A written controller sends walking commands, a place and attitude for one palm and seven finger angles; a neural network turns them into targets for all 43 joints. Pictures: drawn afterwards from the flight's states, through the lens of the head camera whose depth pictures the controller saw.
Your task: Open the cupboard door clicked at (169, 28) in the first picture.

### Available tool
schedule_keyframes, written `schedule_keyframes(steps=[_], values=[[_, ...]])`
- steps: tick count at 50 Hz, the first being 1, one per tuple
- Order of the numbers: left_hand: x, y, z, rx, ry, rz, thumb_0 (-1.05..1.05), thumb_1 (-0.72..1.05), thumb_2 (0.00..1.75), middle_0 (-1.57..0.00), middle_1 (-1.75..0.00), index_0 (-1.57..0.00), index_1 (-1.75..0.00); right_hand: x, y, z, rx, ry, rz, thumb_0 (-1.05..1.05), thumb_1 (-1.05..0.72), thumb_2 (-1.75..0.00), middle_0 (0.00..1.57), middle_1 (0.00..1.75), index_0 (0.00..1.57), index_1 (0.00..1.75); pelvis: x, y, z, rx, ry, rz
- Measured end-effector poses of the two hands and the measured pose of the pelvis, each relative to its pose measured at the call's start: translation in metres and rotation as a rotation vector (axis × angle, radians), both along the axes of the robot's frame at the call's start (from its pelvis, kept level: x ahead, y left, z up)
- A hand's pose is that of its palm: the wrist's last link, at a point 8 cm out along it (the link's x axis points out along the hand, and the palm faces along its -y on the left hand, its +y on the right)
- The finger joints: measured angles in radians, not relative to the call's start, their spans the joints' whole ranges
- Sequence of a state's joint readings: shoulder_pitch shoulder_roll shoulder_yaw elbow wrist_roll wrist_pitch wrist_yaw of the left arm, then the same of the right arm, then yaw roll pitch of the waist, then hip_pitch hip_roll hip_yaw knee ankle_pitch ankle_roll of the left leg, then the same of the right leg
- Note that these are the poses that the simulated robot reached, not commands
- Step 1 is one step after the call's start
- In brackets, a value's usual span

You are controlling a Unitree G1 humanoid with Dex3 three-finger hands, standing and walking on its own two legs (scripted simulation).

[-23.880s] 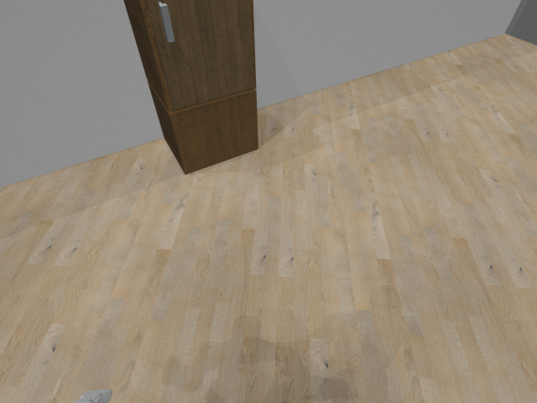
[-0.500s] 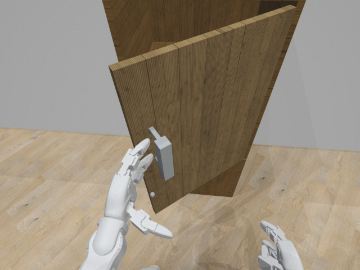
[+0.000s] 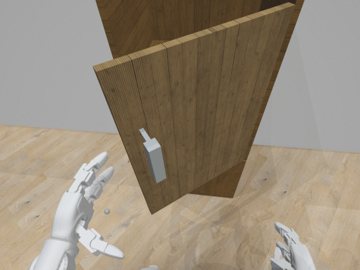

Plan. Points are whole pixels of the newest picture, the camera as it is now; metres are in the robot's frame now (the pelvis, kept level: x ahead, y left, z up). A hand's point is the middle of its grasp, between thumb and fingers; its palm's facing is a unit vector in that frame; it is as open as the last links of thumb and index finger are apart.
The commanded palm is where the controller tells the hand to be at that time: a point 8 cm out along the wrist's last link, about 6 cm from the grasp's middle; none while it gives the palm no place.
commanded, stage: draw the hand back to the body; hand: left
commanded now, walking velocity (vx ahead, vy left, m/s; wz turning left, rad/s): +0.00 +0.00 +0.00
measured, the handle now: (151, 155) +0.34 +0.09 +0.08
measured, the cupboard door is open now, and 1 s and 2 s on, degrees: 39 39 39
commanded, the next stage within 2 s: step back with the hand held close in 1.64 s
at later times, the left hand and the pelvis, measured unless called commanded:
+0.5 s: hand (71, 214) +0.20 +0.19 +0.12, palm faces -0.07 -1.00 -0.05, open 16.3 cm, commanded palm +0.17 +0.25 +0.13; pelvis +0.00 +0.03 +0.01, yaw +0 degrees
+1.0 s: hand (17, 192) +0.21 +0.26 +0.17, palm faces +0.31 -0.88 -0.37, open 12.2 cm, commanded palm +0.16 +0.31 +0.19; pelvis +0.01 +0.04 +0.05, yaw -2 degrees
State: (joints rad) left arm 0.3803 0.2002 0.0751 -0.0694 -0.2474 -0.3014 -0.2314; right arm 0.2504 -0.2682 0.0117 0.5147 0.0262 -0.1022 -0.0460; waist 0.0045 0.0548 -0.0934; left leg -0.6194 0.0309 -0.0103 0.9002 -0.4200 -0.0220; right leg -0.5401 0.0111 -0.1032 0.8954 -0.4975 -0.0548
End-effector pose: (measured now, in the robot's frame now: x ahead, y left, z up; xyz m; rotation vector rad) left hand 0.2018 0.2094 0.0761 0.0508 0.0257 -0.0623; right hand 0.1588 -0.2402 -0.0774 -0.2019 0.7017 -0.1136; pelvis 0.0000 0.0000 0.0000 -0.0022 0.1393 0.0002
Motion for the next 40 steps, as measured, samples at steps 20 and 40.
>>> schedule_keyframes(steps=[20,40], values=[[-0.015,0.029,0.035,-0.003,-0.041,-0.015,-0.01,-0.49,0.30,-0.16,-0.30,-0.15,-0.30,0.007,0.044,0.023,0.039,-0.110,0.013,0.01,-0.91,-0.89,0.20,0.30,0.20,0.30,-0.004,0.026,0.009,-0.021,-0.048,-0.008],[-0.034,0.077,0.080,0.254,-0.019,0.297,-0.01,-0.19,0.43,-0.17,-0.30,-0.16,-0.30,0.015,0.067,0.049,-0.011,-0.085,0.052,0.01,-0.90,-0.89,0.20,0.30,0.20,0.30,0.000,0.041,0.038,-0.022,-0.161,-0.014]])
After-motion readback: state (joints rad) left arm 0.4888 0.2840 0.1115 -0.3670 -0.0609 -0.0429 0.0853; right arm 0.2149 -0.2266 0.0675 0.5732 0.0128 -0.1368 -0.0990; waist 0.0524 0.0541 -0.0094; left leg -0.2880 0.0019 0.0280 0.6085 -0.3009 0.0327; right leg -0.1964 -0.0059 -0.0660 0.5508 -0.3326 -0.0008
